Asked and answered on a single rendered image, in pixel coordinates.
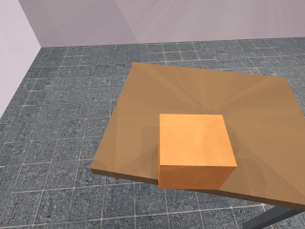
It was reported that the table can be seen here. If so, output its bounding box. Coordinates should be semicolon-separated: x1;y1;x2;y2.
90;62;305;229

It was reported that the carton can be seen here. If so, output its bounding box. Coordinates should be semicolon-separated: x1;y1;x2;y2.
158;114;237;190

